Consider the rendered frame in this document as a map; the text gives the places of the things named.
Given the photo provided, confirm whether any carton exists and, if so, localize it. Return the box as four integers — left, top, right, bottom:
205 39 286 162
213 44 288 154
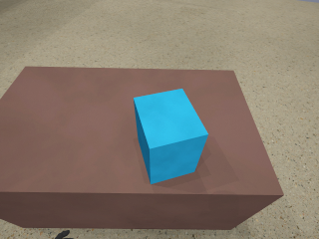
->
134 89 208 184

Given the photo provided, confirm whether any pedestal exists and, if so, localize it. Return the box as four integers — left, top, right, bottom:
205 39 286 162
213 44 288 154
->
0 66 284 230

